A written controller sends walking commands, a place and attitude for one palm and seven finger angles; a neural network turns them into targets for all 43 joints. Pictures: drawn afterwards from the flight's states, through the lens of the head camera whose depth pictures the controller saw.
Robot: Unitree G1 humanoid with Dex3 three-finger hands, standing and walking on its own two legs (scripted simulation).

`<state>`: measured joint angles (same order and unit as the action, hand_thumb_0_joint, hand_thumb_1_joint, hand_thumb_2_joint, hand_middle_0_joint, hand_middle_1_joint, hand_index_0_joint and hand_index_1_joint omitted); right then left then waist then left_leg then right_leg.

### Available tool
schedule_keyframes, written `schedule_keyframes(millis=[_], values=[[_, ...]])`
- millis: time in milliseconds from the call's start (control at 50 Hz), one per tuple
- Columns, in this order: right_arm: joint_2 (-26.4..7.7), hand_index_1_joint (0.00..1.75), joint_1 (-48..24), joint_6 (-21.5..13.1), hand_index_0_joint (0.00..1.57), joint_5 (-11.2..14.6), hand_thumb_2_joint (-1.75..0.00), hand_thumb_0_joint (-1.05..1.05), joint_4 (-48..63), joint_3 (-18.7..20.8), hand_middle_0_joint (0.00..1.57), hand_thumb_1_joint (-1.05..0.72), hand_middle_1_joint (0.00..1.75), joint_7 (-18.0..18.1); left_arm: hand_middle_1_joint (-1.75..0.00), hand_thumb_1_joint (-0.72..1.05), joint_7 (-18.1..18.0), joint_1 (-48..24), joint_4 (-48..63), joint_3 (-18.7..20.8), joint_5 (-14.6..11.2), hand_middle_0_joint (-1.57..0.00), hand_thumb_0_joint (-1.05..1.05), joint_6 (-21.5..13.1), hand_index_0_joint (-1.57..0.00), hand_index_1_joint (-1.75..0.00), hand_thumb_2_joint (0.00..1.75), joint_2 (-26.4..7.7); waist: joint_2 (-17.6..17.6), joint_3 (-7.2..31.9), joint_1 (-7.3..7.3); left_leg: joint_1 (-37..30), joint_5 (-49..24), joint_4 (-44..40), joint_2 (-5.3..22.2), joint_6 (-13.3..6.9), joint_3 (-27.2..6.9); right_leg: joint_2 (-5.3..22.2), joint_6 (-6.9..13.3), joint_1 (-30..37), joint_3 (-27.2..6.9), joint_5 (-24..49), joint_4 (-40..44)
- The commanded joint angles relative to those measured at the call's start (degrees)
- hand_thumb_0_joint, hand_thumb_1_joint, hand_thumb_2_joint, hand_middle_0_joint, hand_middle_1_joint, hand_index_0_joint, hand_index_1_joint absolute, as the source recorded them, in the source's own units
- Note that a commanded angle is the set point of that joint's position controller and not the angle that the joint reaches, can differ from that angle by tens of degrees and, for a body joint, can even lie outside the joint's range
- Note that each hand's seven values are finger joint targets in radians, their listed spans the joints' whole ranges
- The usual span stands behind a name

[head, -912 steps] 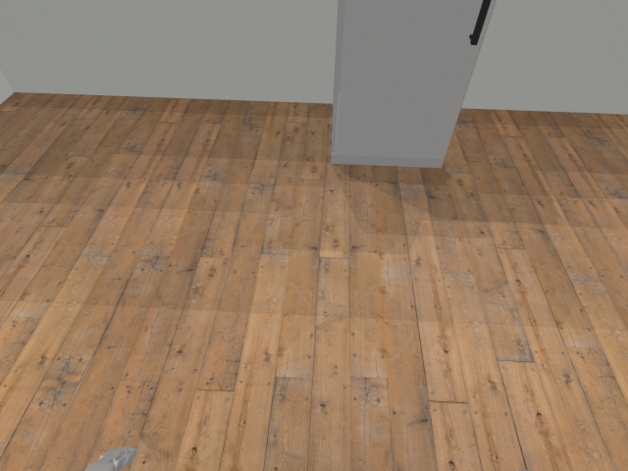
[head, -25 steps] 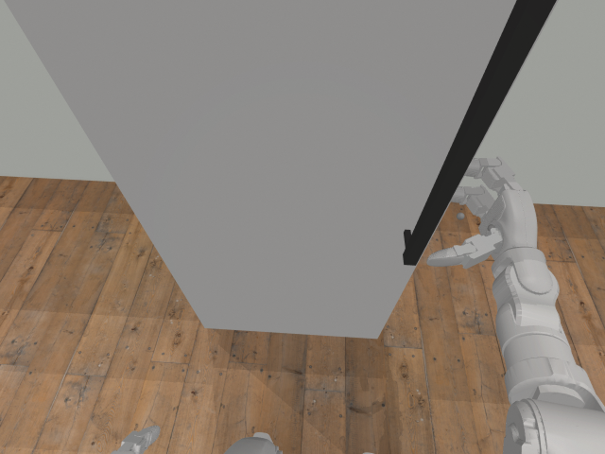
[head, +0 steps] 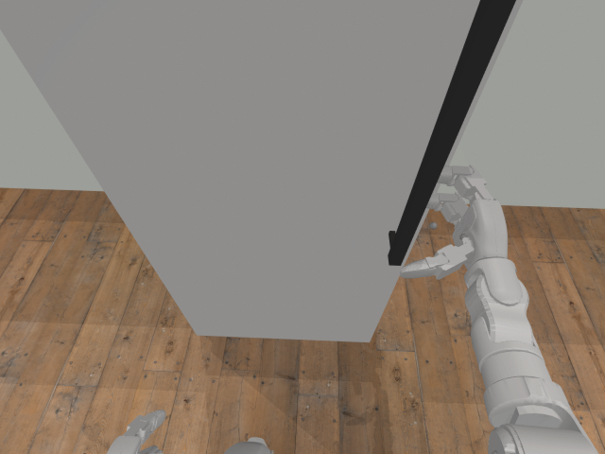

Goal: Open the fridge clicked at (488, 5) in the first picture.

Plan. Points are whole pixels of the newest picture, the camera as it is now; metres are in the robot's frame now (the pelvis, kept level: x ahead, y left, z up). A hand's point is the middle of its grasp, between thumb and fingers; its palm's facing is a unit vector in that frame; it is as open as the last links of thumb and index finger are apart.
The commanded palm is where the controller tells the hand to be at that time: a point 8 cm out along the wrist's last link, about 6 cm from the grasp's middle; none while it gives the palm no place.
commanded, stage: slide the fingers in behind the handle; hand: right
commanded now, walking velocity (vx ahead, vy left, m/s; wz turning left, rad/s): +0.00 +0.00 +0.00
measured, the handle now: (434, 139) +0.47 -0.10 +0.18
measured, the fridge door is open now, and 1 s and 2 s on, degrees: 0 0 0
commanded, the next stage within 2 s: grip the handle and tug to test in 1.20 s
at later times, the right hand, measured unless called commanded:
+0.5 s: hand (409, 217) +0.42 -0.09 +0.08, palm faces -0.06 +1.00 -0.02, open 14.0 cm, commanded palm +0.39 -0.15 +0.08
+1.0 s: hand (405, 220) +0.41 -0.09 +0.08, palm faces -0.07 +1.00 -0.01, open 14.0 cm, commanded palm +0.39 -0.14 +0.08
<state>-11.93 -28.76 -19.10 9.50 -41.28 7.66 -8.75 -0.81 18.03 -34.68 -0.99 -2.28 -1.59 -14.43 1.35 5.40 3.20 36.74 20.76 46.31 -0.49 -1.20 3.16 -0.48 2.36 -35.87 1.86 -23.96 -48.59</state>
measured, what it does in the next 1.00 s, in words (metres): stands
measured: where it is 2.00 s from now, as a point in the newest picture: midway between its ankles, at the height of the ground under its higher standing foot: outside the picture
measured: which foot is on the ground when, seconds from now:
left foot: down 0.00-1.00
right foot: down 0.00-1.00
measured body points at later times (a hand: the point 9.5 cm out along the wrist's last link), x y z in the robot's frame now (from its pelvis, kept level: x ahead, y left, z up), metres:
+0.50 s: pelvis +0.01 +0.01 +0.00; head +0.06 +0.02 +0.45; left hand +0.08 +0.26 -0.12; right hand +0.42 -0.15 +0.08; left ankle +0.02 +0.11 -0.70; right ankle +0.00 -0.09 -0.70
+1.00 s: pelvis +0.00 +0.02 +0.00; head +0.06 +0.03 +0.45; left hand +0.10 +0.27 -0.11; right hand +0.41 -0.14 +0.08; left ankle +0.02 +0.11 -0.70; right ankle +0.00 -0.09 -0.70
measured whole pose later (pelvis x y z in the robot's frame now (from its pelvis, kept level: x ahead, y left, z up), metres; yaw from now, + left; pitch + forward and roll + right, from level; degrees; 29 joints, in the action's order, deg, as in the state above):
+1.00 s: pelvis +0.00 +0.02 +0.00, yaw +0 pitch +11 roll +0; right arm -10.2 -29.5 -18.8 8.2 -42.6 6.7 -5.6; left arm -0.3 17.8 -34.8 -0.8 -1.8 -1.6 -14.2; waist 1.5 5.2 3.4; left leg 36.1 21.0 45.8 -1.4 -2.7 3.5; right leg 0.3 0.8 -34.6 1.4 -23.4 -46.8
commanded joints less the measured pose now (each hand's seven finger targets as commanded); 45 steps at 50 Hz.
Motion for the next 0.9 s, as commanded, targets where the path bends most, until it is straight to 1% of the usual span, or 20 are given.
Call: schedule_keyframes(millis=[0, 80, 120, 140, 180, 200, 260, 300, 380, 440, 520, 560, 620, 640, 680, 700, 760, 780, 840, 880], values=[[-6.75, 1.20, -24.03, -3.22, 0.30, 0.09, -0.30, 0.00, 11.32, 1.00, 0.30, 0.50, 1.20, 1.51, -0.30, 0.90, -0.17, 2.50, 5.70, 2.79, 0.18, -0.20, 0.00, -2.35, -0.20, -0.30, 0.90, -7.88, 0.45, 18.43, 1.23, -7.36, -13.83, -4.25, -1.10, -0.56, -1.02, 0.76, -1.97, 11.01, -3.97, 16.04, 7.28], [-6.15, 1.20, -24.92, -2.60, 0.30, -0.68, -0.30, 0.00, 10.01, 0.73, 0.30, 0.50, 1.20, 2.79, -0.30, 0.90, 0.18, 2.75, 5.68, 2.78, 0.39, -0.20, 0.00, -2.22, -0.20, -0.30, 0.90, -7.84, -0.87, 17.57, 1.49, -6.69, -13.81, -4.27, -1.13, -0.52, -0.88, 0.77, -1.99, 10.57, -3.94, 16.29, 7.12], [-5.66, 1.20, -23.80, -2.77, 0.30, -0.56, -0.30, 0.00, 11.02, 0.96, 0.30, 0.50, 1.20, 3.30, -0.30, 0.90, 0.38, 2.77, 6.22, 2.81, 0.57, -0.20, 0.00, -2.29, -0.20, -0.30, 0.90, -7.68, -1.00, 18.91, 0.99, -8.09, -14.83, -4.21, -1.13, -0.55, -1.00, 0.67, -1.93, 10.71, -3.54, 16.85, 7.14], [-7.82, 1.20, -22.08, -2.93, 0.30, -0.52, -0.30, 0.00, 10.86, 2.93, 0.30, 0.50, 1.20, 3.59, -0.30, 0.90, 0.37, 3.10, 6.31, 2.95, 0.68, -0.20, 0.00, -2.20, -0.20, -0.30, 0.90, -8.00, -2.95, 19.77, 0.15, -9.95, -15.89, -3.86, -1.18, -0.63, -1.10, 0.65, -1.83, 9.69, -3.57, 17.85, 6.90], [-5.88, 1.20, -22.75, -2.91, 0.30, -0.56, -0.30, 0.00, 11.07, 1.34, 0.30, 0.50, 1.20, 3.66, -0.30, 0.90, 0.48, 2.91, 6.44, 2.71, 0.63, -0.20, 0.00, -2.12, -0.20, -0.30, 0.90, -7.55, -2.53, 19.38, 0.90, -10.26, -16.93, -4.25, -1.13, -0.32, -1.49, 0.53, -1.62, 9.11, -2.76, 17.36, 6.86], [-6.58, 1.20, -23.60, -3.03, 0.30, -0.78, -0.30, 0.00, 10.64, 1.75, 0.30, 0.50, 1.20, 3.82, -0.30, 0.90, 0.45, 3.06, 6.24, 2.74, 0.56, -0.20, 0.00, -2.07, -0.20, -0.30, 0.90, -7.57, -3.52, 18.41, 0.89, -10.47, -16.34, -4.32, -1.15, -0.30, -1.59, 0.53, -1.60, 8.05, -2.78, 16.19, 6.93], [-6.62, 1.20, -24.47, -3.72, 0.30, -1.76, -0.30, 0.00, 12.06, 1.28, 0.30, 0.50, 1.20, 4.38, -0.30, 0.90, 0.38, 3.19, 6.30, 2.89, 0.64, -0.20, 0.00, -2.04, -0.20, -0.30, 0.90, -7.51, -1.89, 19.49, 0.84, -10.40, -16.02, -4.14, -1.22, -0.40, -1.78, 0.52, -1.47, 8.82, -2.89, 16.15, 6.88], [-4.65, 1.20, -26.95, -3.94, 0.30, -1.69, -0.30, 0.00, 12.49, -0.37, 0.30, 0.50, 1.20, 4.67, -0.30, 0.90, 0.35, 3.38, 5.74, 2.87, 0.71, -0.20, 0.00, -2.19, -0.20, -0.30, 0.90, -7.23, -0.23, 19.29, 1.80, -9.05, -16.13, -4.37, -1.20, -0.34, -1.73, 0.50, -1.48, 10.09, -2.83, 16.39, 6.57], [-4.40, 1.20, -24.82, -3.80, 0.30, -1.51, -0.30, 0.00, 12.04, -0.34, 0.30, 0.50, 1.20, 4.83, -0.30, 0.90, 0.51, 3.76, 5.45, 3.03, 0.67, -0.20, 0.00, -2.27, -0.20, -0.30, 0.90, -7.26, -0.31, 20.52, 1.53, -10.37, -17.63, -4.48, -1.23, -0.33, -1.91, 0.42, -1.43, 10.42, -2.61, 17.49, 6.46], [-5.50, 1.20, -23.27, -3.53, 0.30, -1.32, -0.30, 0.00, 11.60, 0.45, 0.30, 0.50, 1.20, 4.71, -0.30, 0.90, 0.45, 4.01, 5.45, 3.11, 0.82, -0.20, 0.00, -2.32, -0.20, -0.30, 0.90, -7.51, -4.25, 20.12, 1.44, -13.52, -18.97, -5.00, -1.09, -0.05, -2.39, 0.16, -0.88, 7.53, -2.04, 16.47, 6.53], [-5.62, 1.20, -20.87, -3.88, 0.30, -1.01, -0.30, 0.00, 13.47, 0.86, 0.30, 0.50, 1.20, 4.01, -0.30, 0.90, 0.50, 3.49, 5.64, 3.20, 0.62, -0.20, 0.00, -2.39, -0.20, -0.30, 0.90, -7.05, -2.61, 20.79, 0.64, -15.53, -21.42, -5.25, -0.80, 0.02, -3.16, -0.18, -0.77, 7.48, -1.08, 17.04, 6.44], [-3.93, 1.20, -21.24, -3.59, 0.30, -1.11, -0.30, 0.00, 13.05, -1.00, 0.30, 0.50, 1.20, 3.76, -0.30, 0.90, 0.58, 3.14, 5.66, 2.88, 0.55, -0.20, 0.00, -2.36, -0.20, -0.30, 0.90, -6.85, -1.23, 18.37, 1.21, -13.69, -20.73, -5.38, -0.85, -0.08, -2.83, -0.14, -0.84, 7.62, -1.32, 16.75, 6.54], [-6.04, 1.20, -20.89, -3.11, 0.30, -0.83, -0.30, 0.00, 11.16, 1.19, 0.30, 0.50, 1.20, 4.07, -0.30, 0.90, 0.54, 3.03, 5.55, 2.93, 0.56, -0.20, 0.00, -2.21, -0.20, -0.30, 0.90, -7.15, -3.89, 16.44, 1.13, -14.17, -17.91, -6.58, -0.57, 0.29, -3.65, -0.41, -0.64, 5.08, -1.02, 13.04, 6.76], [-7.72, 1.20, -20.67, -3.13, 0.30, -0.78, -0.30, 0.00, 11.28, 2.49, 0.30, 0.50, 1.20, 4.19, -0.30, 0.90, 0.41, 2.99, 5.78, 2.99, 0.62, -0.20, 0.00, -2.08, -0.20, -0.30, 0.90, -7.38, -5.13, 16.81, 0.80, -15.73, -18.11, -6.78, -0.39, 0.40, -4.07, -0.48, -0.47, 4.25, -0.84, 12.99, 6.78], [-7.56, 1.20, -20.53, -3.19, 0.30, -0.92, -0.30, 0.00, 11.96, 2.51, 0.30, 0.50, 1.20, 4.25, -0.30, 0.90, 0.34, 2.47, 6.23, 2.83, 0.56, -0.20, 0.00, -2.07, -0.20, -0.30, 0.90, -7.00, -4.03, 17.93, 0.39, -16.61, -18.70, -6.60, -0.24, 0.44, -4.42, -0.66, -0.55, 4.35, -0.58, 12.99, 7.02], [-5.30, 1.20, -21.90, -3.33, 0.30, -1.01, -0.30, 0.00, 12.75, 0.29, 0.30, 0.50, 1.20, 4.08, -0.30, 0.90, 0.41, 2.13, 6.41, 2.63, 0.52, -0.20, 0.00, -2.18, -0.20, -0.30, 0.90, -6.62, -1.47, 17.60, 0.84, -15.75, -19.04, -6.57, -0.24, 0.35, -4.40, -0.73, -0.59, 5.19, -0.47, 13.23, 6.94], [-6.12, 1.20, -22.18, -4.45, 0.30, -0.99, -0.30, 0.00, 14.98, 0.92, 0.30, 0.50, 1.20, 4.18, -0.30, 0.90, 0.50, 2.68, 6.12, 3.00, 0.69, -0.20, 0.00, -2.47, -0.20, -0.30, 0.90, -6.72, -2.33, 20.73, 0.66, -16.59, -22.02, -5.45, -0.50, 0.23, -4.08, -0.49, -0.55, 7.15, -0.95, 16.25, 6.18], [-5.06, 1.20, -21.35, -4.45, 0.30, -0.92, -0.30, 0.00, 14.43, 0.07, 0.30, 0.50, 1.20, 3.98, -0.30, 0.90, 0.51, 2.39, 6.20, 2.91, 0.68, -0.20, 0.00, -2.53, -0.20, -0.30, 0.90, -6.61, -1.87, 20.52, 0.82, -16.38, -21.86, -5.70, -0.42, 0.30, -4.16, -0.57, -0.53, 7.14, -0.67, 15.76, 6.19], [-6.94, 1.20, -21.49, -4.03, 0.30, -0.66, -0.30, 0.00, 11.31, 1.58, 0.30, 0.50, 1.20, 3.70, -0.30, 0.90, 0.32, 2.63, 5.74, 2.83, 0.61, -0.20, 0.00, -2.40, -0.20, -0.30, 0.90, -7.15, -5.65, 18.02, 1.18, -16.63, -19.70, -6.35, -0.27, 0.58, -4.50, -0.61, -0.40, 4.35, -0.91, 13.40, 6.37], [-5.91, 1.20, -22.66, -3.57, 0.30, -0.76, -0.30, 0.00, 10.29, 0.62, 0.30, 0.50, 1.20, 3.30, -0.30, 0.90, 0.24, 2.17, 5.69, 2.75, 0.46, -0.20, 0.00, -2.33, -0.20, -0.30, 0.90, -6.99, -5.31, 16.55, 1.64, -15.52, -18.31, -6.93, -0.10, 0.72, -4.59, -0.67, -0.44, 4.17, -0.73, 12.00, 6.75]])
